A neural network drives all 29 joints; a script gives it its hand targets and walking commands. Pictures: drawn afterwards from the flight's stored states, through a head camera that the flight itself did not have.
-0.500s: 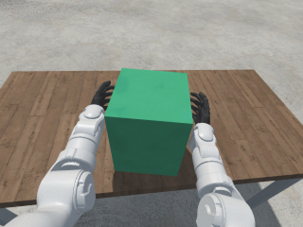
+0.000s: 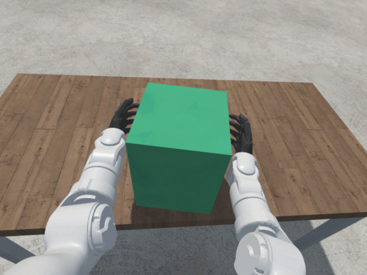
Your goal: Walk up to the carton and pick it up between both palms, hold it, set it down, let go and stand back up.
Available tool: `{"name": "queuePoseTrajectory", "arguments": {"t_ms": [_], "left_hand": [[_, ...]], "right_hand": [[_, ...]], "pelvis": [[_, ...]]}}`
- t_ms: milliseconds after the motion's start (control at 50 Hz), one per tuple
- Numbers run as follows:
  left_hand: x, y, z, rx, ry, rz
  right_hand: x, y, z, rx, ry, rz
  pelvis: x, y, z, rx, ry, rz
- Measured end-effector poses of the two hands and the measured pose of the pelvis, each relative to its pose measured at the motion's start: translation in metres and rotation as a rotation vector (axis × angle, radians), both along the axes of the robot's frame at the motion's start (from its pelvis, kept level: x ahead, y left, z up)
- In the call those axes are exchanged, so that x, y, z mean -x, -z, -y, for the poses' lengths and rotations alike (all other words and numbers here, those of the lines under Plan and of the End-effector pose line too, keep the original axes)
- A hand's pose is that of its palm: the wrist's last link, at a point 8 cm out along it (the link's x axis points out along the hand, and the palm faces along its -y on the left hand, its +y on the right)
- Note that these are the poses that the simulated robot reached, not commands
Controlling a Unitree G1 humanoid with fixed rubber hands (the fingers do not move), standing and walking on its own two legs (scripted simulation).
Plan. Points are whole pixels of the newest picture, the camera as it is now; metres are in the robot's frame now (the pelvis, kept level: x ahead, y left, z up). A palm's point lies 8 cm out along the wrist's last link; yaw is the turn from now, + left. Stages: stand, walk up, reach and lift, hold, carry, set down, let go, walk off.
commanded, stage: set down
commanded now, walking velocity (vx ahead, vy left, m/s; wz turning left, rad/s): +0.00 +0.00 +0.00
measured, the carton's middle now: (179, 150) +0.41 -0.03 +0.02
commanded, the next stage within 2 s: none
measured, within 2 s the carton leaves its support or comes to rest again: rests again in 0.30 s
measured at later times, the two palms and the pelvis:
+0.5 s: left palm (118, 131) +0.43 +0.12 +0.08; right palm (240, 152) +0.36 -0.17 +0.08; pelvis -0.01 +0.00 +0.00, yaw -1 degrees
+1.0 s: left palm (117, 133) +0.43 +0.12 +0.08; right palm (240, 153) +0.36 -0.17 +0.07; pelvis -0.01 +0.00 +0.00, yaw +0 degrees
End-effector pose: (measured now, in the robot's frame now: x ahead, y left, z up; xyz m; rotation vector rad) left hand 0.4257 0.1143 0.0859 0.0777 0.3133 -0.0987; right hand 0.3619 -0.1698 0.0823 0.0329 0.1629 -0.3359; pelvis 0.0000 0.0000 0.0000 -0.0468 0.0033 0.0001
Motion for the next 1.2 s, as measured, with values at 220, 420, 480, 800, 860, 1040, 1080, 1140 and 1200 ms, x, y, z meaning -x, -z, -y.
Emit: {"name": "queuePoseTrajectory", "arguments": {"t_ms": [220,420,480,800,860,1040,1080,1140,1200], "left_hand": [[0.004,0.003,0.001,0.03,0.001,0.009],[0.0,0.005,-0.001,0.054,0.0,0.022],[-0.001,0.006,-0.002,0.052,0.001,0.028],[0.0,0.009,-0.003,0.061,-0.006,0.048],[0.0,0.01,-0.003,0.065,-0.006,0.051],[0.0,0.01,-0.003,0.066,-0.006,0.054],[0.0,0.01,-0.003,0.066,-0.006,0.055],[0.0,0.01,-0.003,0.066,-0.005,0.056],[0.0,0.011,-0.003,0.066,-0.005,0.058]], "right_hand": [[0.007,0.005,0.0,-0.004,0.015,0.008],[0.004,0.006,-0.003,0.019,0.017,0.006],[0.003,0.007,-0.003,0.015,0.018,0.011],[0.002,0.01,-0.003,0.023,0.01,0.03],[0.003,0.01,-0.003,0.028,0.01,0.033],[0.002,0.01,-0.003,0.041,0.008,0.034],[0.002,0.01,-0.003,0.043,0.007,0.035],[0.002,0.011,-0.003,0.047,0.007,0.038],[0.002,0.011,-0.003,0.049,0.007,0.04]], "pelvis": [[0.007,-0.001,0.0,-0.014,-0.001,-0.024],[0.007,0.0,-0.003,-0.01,0.013,-0.03],[0.006,0.0,-0.004,-0.008,0.016,-0.029],[0.003,0.0,-0.001,-0.005,0.007,-0.01],[0.004,0.0,0.0,-0.007,0.005,-0.011],[0.007,0.0,0.001,-0.01,0.006,-0.024],[0.008,0.0,0.002,-0.01,0.005,-0.027],[0.008,0.0,0.002,-0.011,0.005,-0.03],[0.008,0.0,0.003,-0.012,0.004,-0.033]]}}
